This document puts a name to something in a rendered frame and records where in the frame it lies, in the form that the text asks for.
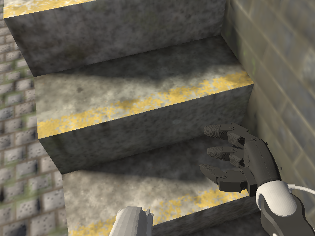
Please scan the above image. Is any right robot hand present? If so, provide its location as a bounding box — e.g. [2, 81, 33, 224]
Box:
[199, 122, 282, 198]

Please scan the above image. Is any robot right forearm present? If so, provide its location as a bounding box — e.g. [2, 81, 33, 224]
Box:
[256, 180, 315, 236]

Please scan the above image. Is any left robot thigh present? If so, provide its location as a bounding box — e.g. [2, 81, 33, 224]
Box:
[109, 206, 154, 236]

